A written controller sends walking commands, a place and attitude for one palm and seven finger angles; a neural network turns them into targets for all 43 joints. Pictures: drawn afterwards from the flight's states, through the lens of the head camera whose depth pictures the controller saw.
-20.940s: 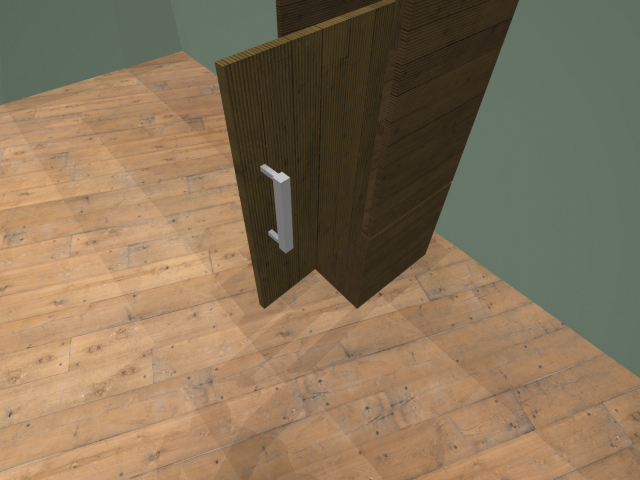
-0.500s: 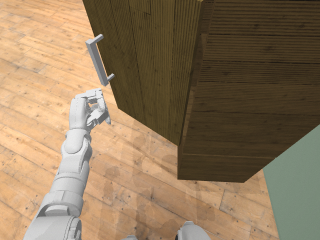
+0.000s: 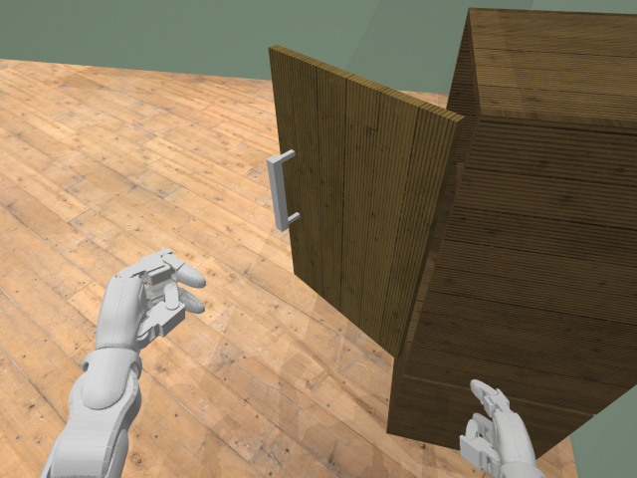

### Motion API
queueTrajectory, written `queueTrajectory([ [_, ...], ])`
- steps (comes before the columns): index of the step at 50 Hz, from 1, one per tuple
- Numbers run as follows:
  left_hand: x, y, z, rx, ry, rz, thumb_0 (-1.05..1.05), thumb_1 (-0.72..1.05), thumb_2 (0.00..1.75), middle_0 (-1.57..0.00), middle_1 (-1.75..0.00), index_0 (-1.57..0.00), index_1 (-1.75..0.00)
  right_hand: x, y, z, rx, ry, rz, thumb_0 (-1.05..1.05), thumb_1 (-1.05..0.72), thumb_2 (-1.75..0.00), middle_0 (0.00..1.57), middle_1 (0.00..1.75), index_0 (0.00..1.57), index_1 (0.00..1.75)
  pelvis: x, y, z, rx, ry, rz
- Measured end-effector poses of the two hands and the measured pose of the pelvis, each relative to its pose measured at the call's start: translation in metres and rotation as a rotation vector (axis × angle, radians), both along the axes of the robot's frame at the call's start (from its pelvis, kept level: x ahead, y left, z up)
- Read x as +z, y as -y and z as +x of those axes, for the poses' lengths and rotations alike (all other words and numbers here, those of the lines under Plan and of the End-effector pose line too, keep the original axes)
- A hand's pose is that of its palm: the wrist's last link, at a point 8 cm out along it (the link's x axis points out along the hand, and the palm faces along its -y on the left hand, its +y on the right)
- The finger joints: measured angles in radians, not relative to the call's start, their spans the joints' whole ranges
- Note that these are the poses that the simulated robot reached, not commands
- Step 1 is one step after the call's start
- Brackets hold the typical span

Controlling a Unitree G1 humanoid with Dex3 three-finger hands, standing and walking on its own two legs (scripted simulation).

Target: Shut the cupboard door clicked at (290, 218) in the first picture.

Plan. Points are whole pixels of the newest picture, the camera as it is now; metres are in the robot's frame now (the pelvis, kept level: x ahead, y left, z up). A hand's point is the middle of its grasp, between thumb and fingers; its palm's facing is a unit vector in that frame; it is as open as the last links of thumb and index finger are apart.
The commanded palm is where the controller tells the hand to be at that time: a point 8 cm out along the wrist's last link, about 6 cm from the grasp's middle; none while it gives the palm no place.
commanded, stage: draw the hand back to the body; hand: left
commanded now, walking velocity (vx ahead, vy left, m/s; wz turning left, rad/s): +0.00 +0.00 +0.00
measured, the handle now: (285, 191) +0.65 +0.13 -0.02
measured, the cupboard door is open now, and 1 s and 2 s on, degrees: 57 57 57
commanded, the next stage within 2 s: step back with the hand held close in 0.78 s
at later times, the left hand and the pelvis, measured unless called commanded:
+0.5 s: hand (33, 336) +0.19 +0.28 +0.17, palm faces +0.47 -0.76 -0.44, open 6.8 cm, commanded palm +0.15 +0.31 +0.18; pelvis +0.01 +0.01 +0.00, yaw +0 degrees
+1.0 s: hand (49, 332) +0.20 +0.27 +0.17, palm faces +0.46 -0.78 -0.43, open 7.4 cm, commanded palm +0.14 +0.30 +0.18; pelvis +0.00 +0.00 +0.00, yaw +0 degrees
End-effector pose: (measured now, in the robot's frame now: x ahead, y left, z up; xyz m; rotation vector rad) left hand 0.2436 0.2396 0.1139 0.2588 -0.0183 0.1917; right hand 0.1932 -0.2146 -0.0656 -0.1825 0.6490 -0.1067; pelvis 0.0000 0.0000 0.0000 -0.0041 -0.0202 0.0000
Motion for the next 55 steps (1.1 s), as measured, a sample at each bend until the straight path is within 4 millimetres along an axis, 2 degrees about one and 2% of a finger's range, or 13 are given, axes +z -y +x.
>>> queueTrajectory([
  [5, 0.014, -0.018, -0.021, 0.073, 0.017, 0.035, 0.01, 0.9, 0.9, -0.85, -1.01, -0.85, -1.01, 0.003, -0.018, 0.01, 0.061, 0.013, 0.016, 0.01, -0.9, -0.9, 0.2, 0.3, 0.2, 0.3, 0.003, -0.003, 0.005, 0.007, 0.026, -0.004],
  [10, 0.029, -0.036, -0.04, 0.131, 0.032, 0.083, 0.01, 0.9, 0.9, -0.71, -0.86, -0.72, -0.86, -0.004, -0.025, 0.005, 0.075, -0.016, 0.029, 0.01, -0.9, -0.9, 0.2, 0.3, 0.2, 0.3, 0.005, -0.006, 0.009, 0.006, 0.036, -0.007],
  [22, 0.071, -0.072, -0.086, 0.253, 0.105, 0.251, 0.01, 0.9, 0.9, -0.39, -0.5, -0.39, -0.5, -0.019, -0.008, -0.022, 0.025, -0.077, 0.015, 0.01, -0.9, -0.9, 0.2, 0.3, 0.2, 0.3, 0.005, -0.011, 0.011, -0.003, 0.045, -0.01],
  [25, 0.074, -0.076, -0.094, 0.278, 0.116, 0.266, 0.01, 0.9, 0.9, -0.32, -0.42, -0.32, -0.42, -0.02, -0.004, -0.025, 0.02, -0.075, 0.007, 0.01, -0.9, -0.9, 0.2, 0.3, 0.2, 0.3, 0.005, -0.011, 0.008, -0.002, 0.047, -0.008],
  [35, 0.058, -0.066, -0.092, 0.256, 0.109, 0.198, 0.01, 0.9, 0.9, -0.22, -0.32, -0.23, -0.32, -0.012, 0.003, -0.027, 0.009, -0.037, -0.016, 0.01, -0.9, -0.9, 0.2, 0.3, 0.2, 0.3, 0.004, -0.006, 0.001, -0.008, 0.053, -0.004],
  [41, 0.064, -0.062, -0.09, 0.235, 0.134, 0.213, 0.01, 0.89, 0.9, -0.21, -0.31, -0.22, -0.31, -0.007, 0.003, -0.025, 0.006, -0.004, -0.008, 0.01, -0.9, -0.9, 0.2, 0.3, 0.2, 0.3, 0.004, -0.004, 0.001, -0.014, 0.058, -0.006],
  [48, 0.072, -0.063, -0.09, 0.238, 0.154, 0.243, 0.01, 0.89, 0.9, -0.21, -0.3, -0.22, -0.3, -0.011, 0.002, -0.026, 0.008, -0.018, 0.01, 0.01, -0.9, -0.9, 0.2, 0.3, 0.2, 0.3, 0.004, -0.003, -0.001, -0.012, 0.039, -0.009],
  [55, 0.066, -0.069, -0.086, 0.205, 0.146, 0.285, 0.01, 0.89, 0.9, -0.21, -0.3, -0.21, -0.3, -0.016, 0.015, -0.04, -0.062, -0.086, -0.02, 0.01, -0.9, -0.9, 0.2, 0.3, 0.2, 0.3, 0.001, -0.012, -0.006, -0.011, -0.026, -0.015],
])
